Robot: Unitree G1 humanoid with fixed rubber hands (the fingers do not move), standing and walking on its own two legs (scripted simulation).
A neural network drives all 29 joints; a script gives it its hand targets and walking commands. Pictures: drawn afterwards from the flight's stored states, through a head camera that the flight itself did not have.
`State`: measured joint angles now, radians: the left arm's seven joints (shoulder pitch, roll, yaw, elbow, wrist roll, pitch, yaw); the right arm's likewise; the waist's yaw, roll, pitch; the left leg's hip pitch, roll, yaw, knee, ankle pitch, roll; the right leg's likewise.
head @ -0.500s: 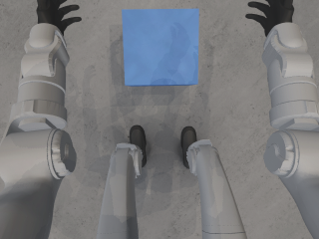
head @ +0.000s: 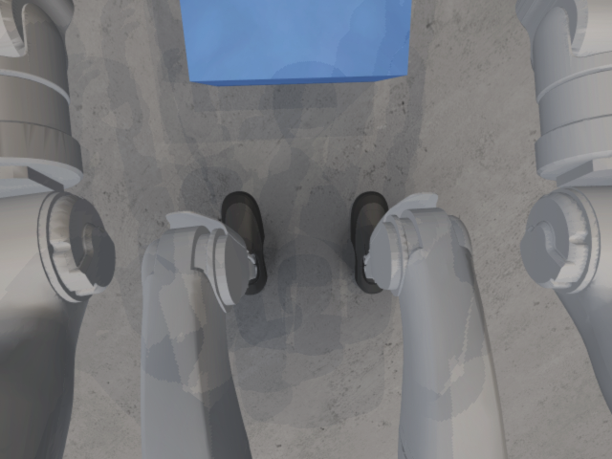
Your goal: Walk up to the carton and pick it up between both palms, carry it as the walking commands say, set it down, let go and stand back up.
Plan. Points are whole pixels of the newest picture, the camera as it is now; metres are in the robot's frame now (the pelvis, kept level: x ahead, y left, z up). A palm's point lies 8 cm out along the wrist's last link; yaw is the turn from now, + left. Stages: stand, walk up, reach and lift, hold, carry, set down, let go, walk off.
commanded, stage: reach and lift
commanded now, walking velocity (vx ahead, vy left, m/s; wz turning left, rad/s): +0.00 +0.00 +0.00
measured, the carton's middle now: out of the picture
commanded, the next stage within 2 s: none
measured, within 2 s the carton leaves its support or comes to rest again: neither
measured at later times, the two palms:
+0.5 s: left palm out of the picture +0.56 +0.20 -0.29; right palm out of the picture +0.54 -0.21 -0.29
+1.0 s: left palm out of the picture +0.57 +0.21 -0.32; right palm out of the picture +0.55 -0.20 -0.33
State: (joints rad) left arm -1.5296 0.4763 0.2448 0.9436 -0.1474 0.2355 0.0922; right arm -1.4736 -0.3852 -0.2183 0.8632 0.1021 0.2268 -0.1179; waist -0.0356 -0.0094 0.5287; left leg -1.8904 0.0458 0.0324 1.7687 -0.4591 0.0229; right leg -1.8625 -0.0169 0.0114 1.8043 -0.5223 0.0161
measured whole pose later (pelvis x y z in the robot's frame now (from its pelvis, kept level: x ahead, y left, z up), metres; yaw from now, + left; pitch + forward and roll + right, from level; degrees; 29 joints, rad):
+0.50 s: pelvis +0.00 +0.00 -0.10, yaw +0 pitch +33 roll +0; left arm -1.63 0.48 0.20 1.28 -0.16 0.11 0.07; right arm -1.52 -0.39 -0.12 1.09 0.16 0.14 -0.11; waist -0.04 -0.01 0.52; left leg -2.16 0.05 0.02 2.09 -0.50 0.02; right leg -2.13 -0.02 0.01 2.13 -0.58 0.01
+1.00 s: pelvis +0.00 +0.00 -0.13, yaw +0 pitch +34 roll +0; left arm -1.64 0.51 0.17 1.31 -0.21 0.07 0.07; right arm -1.54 -0.39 -0.08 1.13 0.20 0.11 -0.11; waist -0.04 -0.01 0.52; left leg -2.27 0.05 0.01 2.20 -0.51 0.02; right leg -2.23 -0.02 0.01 2.24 -0.60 0.01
